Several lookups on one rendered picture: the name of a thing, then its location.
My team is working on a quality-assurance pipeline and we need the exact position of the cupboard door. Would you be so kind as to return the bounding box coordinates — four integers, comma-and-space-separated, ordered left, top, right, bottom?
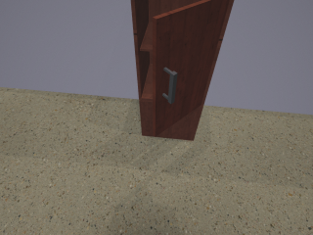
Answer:
153, 0, 230, 137

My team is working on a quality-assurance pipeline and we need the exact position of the handle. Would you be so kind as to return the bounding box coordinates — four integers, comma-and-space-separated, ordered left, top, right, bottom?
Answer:
162, 67, 178, 104

